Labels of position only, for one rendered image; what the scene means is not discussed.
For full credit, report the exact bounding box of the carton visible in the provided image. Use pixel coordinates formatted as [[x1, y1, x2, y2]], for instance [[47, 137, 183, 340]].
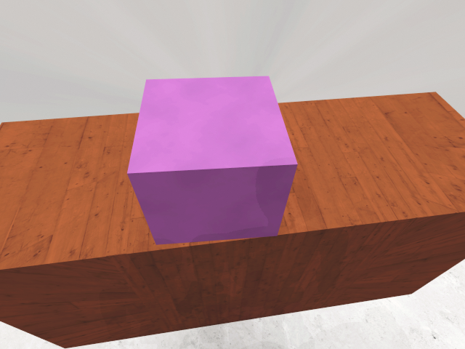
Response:
[[127, 76, 298, 245]]

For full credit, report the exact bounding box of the pedestal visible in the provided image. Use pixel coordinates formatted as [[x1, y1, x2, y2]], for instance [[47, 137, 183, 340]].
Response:
[[0, 92, 465, 348]]

